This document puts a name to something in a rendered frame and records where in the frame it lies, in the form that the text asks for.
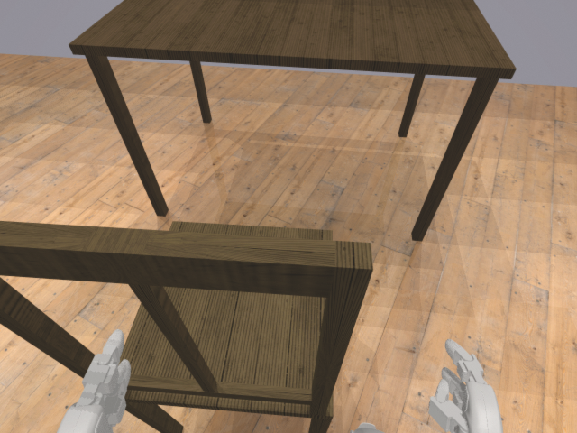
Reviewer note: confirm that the chair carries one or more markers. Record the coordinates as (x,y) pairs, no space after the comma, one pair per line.
(241,318)

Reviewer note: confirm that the table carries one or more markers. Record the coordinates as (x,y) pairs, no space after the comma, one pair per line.
(421,37)

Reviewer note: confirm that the robot left hand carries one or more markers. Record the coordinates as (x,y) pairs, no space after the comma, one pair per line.
(102,404)

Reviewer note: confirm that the robot right hand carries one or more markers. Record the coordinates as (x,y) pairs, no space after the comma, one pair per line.
(474,408)

